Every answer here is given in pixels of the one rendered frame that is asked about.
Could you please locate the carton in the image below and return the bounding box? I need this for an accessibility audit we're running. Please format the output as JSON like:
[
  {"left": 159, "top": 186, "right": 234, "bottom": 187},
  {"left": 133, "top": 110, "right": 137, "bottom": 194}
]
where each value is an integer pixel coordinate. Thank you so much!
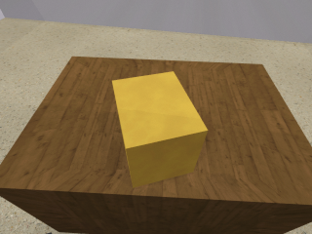
[{"left": 112, "top": 71, "right": 208, "bottom": 188}]

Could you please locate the pedestal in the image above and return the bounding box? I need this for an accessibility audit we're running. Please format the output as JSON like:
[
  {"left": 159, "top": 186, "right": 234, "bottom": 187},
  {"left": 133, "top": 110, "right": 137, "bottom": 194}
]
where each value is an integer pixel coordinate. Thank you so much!
[{"left": 0, "top": 56, "right": 312, "bottom": 234}]

